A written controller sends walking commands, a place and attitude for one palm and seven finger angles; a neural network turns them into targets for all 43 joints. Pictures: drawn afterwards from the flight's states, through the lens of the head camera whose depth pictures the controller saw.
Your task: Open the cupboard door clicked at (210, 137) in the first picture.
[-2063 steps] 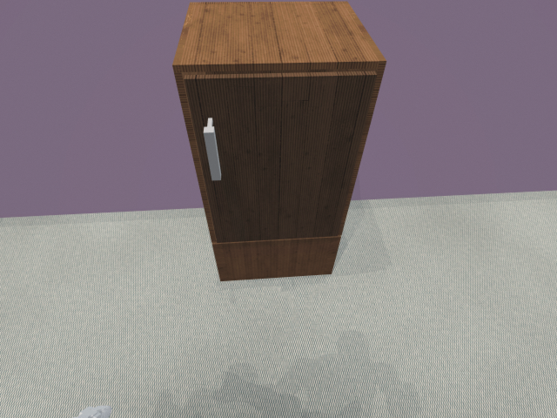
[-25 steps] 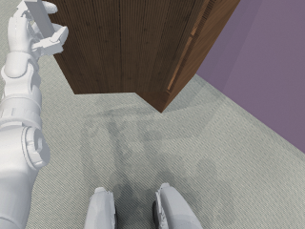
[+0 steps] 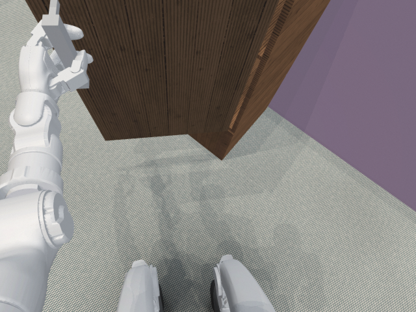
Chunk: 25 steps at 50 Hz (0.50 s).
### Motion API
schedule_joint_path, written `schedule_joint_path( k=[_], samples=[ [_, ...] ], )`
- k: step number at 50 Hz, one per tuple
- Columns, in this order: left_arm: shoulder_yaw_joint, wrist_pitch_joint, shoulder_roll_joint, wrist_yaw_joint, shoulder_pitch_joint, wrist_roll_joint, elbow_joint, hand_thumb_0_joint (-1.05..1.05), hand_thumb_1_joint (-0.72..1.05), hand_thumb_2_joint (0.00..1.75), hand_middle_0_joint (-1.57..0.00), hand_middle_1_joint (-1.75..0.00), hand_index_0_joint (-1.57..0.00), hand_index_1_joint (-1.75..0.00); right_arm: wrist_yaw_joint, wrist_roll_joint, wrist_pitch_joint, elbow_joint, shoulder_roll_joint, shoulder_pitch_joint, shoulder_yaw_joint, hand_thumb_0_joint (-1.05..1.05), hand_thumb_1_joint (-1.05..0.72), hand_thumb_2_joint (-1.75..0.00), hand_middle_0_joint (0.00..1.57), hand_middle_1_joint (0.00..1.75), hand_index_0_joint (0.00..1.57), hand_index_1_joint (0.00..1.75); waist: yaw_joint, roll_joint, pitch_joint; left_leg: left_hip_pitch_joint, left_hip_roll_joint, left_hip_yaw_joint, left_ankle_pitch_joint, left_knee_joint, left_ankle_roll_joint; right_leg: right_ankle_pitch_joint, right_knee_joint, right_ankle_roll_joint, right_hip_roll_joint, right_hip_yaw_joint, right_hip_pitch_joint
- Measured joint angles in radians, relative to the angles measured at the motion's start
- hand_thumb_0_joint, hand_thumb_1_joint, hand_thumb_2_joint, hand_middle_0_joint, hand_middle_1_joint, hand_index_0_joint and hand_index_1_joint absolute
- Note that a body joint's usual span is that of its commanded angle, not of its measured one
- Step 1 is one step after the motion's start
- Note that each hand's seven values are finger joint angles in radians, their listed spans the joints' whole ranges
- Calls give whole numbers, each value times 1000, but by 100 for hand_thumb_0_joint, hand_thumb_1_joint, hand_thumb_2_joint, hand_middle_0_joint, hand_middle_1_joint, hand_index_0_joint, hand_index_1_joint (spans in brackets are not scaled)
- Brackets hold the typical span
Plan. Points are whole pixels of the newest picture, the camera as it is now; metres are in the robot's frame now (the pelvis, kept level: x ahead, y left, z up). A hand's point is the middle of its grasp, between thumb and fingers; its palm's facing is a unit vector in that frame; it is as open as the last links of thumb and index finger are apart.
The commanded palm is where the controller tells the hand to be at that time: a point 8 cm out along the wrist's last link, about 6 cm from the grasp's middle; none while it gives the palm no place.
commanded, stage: pull the door open along its arc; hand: left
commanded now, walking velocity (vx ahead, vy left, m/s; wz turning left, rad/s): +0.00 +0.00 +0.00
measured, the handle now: (69, 47) +0.59 +0.19 +0.06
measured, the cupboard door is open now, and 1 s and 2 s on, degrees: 47 87 87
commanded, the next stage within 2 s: open thumb and fingers to let go in 0.86 s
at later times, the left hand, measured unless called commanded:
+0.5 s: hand (114, 134) +0.41 +0.11 +0.07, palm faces +0.40 -0.92 +0.03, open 6.2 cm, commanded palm +0.35 +0.16 +0.06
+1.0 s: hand (170, 187) +0.32 +0.03 +0.07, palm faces +0.34 -0.94 +0.00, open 6.2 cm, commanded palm +0.28 +0.08 +0.06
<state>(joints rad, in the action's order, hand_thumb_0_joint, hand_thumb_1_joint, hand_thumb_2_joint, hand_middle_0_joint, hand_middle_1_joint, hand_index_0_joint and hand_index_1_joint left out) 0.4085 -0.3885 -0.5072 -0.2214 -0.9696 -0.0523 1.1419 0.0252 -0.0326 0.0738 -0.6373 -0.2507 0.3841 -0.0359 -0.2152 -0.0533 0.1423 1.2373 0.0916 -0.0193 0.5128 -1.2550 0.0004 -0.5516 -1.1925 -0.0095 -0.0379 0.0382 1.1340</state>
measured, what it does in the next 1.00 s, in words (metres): stands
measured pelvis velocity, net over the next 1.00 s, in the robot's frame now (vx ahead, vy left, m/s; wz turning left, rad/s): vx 0.00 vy -0.04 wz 0.08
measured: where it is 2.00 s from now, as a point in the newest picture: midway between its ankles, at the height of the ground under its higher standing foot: outside the picture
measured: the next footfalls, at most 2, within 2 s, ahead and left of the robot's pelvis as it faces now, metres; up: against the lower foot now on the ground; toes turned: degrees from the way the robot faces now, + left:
none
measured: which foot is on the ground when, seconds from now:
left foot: down 0.00-1.00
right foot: down 0.00-1.00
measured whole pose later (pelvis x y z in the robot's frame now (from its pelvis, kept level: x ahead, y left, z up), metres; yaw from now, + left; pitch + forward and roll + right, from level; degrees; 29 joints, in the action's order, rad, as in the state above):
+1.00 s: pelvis +0.00 -0.04 +0.03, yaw +5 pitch +17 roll +0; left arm -0.20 -0.46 0.12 0.56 -0.05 0.13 0.40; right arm 0.04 -0.08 0.01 -0.62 -0.19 0.21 0.02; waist -0.03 -0.02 0.17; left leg 0.93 0.05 -0.03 0.47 -1.11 -0.05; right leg -0.58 -1.15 0.04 0.00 0.06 0.86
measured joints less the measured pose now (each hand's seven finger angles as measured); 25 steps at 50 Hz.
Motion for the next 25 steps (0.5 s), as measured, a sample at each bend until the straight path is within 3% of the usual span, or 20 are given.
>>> schedule_joint_path(
  k=[5, 11, 15, 19, 22, 25],
  samples=[
    [-19, -7, 70, -1, 129, -37, -114, 1, 71, 74, -34, -134, -35, -134, 7, 14, 10, 13, 7, 5, 10, 1, -91, -89, 20, 30, 20, 30, 24, 3, 10, -54, -2, 14, -4, 35, 1, 4, 28, -1, 3, -13, -46],
    [-90, -20, 187, 26, 330, -72, -287, 0, 70, 73, -34, -133, -34, -133, 14, 28, 13, 34, 12, -8, 25, 1, -91, -89, 20, 30, 20, 30, 63, 11, 28, -139, -9, 27, -10, 85, 1, 8, 69, -3, 10, -22, -125],
    [-132, -28, 336, 230, 435, -68, -399, 1, 67, 74, -34, -133, -35, -130, 21, 11, -3, 45, 18, -37, 37, 1, -91, -89, 20, 30, 20, 30, 96, 19, 41, -181, -15, 33, -14, 106, -2, 8, 83, -4, 16, -28, -163],
    [-176, -50, 456, 457, 498, 5, -462, 1, 66, 76, -34, -131, -36, -129, 32, -18, -12, 57, 32, -84, 41, 1, -91, -89, 20, 30, 20, 30, 115, 29, 51, -203, -21, 35, -17, 111, -5, 3, 74, -1, 23, -28, -179],
    [-217, -58, 505, 603, 518, 80, -474, 0, 66, 77, -35, -131, -35, -129, 38, -39, -13, 61, 46, -119, 43, 1, -91, -89, 20, 30, 20, 30, 125, 33, 56, -204, -27, 29, -19, 104, -10, -5, 56, 5, 27, -23, -179],
    [-260, -63, 522, 672, 542, 125, -481, 0, 67, 78, -36, -131, -33, -129, 37, -50, -14, 56, 59, -146, 45, 1, -91, -89, 20, 30, 20, 30, 135, 35, 57, -209, -29, 23, -22, 99, -16, -10, 44, 11, 30, -17, -184]
  ],
)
